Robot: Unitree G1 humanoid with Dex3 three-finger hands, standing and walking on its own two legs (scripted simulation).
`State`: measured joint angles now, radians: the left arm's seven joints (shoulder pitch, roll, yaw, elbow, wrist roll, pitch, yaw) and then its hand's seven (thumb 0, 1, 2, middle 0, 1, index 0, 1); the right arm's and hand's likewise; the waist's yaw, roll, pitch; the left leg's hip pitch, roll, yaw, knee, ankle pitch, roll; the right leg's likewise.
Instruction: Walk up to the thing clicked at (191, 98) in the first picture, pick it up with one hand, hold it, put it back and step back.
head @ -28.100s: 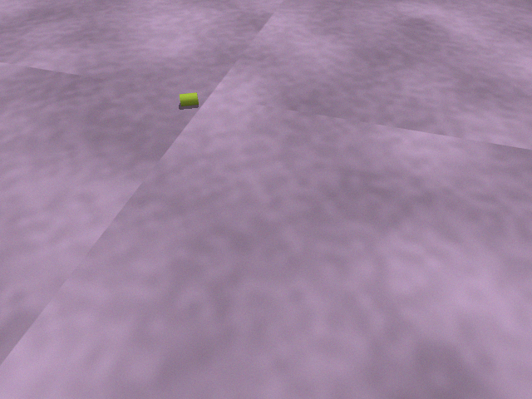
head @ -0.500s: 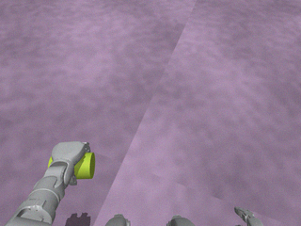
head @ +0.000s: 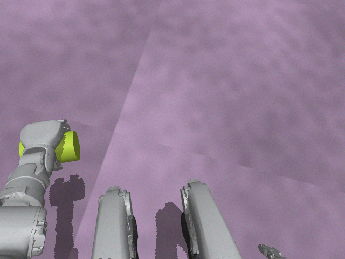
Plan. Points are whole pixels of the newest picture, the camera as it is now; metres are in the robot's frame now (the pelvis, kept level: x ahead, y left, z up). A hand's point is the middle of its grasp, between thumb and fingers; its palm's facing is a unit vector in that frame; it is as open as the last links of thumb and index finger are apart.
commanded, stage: crouch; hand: left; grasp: from above
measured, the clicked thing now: (52, 149) +0.41 +0.28 -0.17
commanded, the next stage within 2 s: lower in 0.90 s
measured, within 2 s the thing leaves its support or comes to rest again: neither
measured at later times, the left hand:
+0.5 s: hand (67, 151) +0.43 +0.28 -0.28, palm faces -0.46 -0.06 -0.89, open 10.7 cm
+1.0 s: hand (73, 153) +0.44 +0.28 -0.34, palm faces -0.46 -0.06 -0.89, open 10.6 cm
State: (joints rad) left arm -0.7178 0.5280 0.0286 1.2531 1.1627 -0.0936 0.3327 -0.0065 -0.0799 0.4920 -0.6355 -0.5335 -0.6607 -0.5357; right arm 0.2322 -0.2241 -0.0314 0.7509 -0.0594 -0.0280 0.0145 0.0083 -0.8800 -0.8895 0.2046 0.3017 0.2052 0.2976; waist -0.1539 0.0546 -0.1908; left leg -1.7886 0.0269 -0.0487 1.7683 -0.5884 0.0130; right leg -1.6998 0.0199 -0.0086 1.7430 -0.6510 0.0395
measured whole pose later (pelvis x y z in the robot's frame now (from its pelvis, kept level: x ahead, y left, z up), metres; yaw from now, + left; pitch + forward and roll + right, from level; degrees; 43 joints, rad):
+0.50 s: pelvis +0.00 -0.01 -0.10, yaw -3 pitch +38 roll -7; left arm -0.83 0.66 0.11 1.31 1.22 -0.15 0.38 0.00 -0.08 0.45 -0.69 -0.43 -0.72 -0.43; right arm 0.13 -0.26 -0.01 0.74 -0.12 -0.06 0.10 0.00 -0.89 -0.90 0.20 0.30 0.20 0.30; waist -0.17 0.00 -0.12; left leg -2.13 0.03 -0.11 2.13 -0.67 0.00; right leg -2.02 0.04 -0.06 2.08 -0.74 0.04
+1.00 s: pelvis -0.01 -0.01 -0.17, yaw -5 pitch +35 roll -8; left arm -0.90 0.75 0.16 1.41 1.26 -0.20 0.40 0.00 -0.04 0.38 -0.70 -0.39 -0.73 -0.39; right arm 0.14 -0.25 0.04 0.77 -0.14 -0.05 0.12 0.00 -0.90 -0.90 0.20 0.30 0.20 0.30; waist -0.20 -0.02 -0.06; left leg -2.29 0.04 -0.14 2.32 -0.66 -0.01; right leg -2.17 0.06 -0.07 2.27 -0.72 0.04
